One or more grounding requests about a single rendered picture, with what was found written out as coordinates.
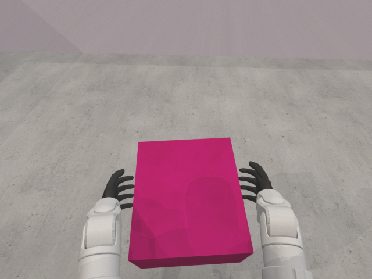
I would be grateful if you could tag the carton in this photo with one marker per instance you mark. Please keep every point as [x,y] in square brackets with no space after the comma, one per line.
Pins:
[188,207]

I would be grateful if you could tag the robot right hand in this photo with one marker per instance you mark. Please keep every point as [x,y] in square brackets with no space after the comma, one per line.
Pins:
[261,180]

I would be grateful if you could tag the robot right forearm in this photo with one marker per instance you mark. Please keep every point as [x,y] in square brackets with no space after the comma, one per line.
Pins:
[281,240]

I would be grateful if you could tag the robot left hand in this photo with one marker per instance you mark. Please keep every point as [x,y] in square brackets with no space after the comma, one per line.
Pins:
[112,190]

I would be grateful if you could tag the robot left forearm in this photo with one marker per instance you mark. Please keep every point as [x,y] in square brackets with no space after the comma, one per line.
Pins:
[100,243]

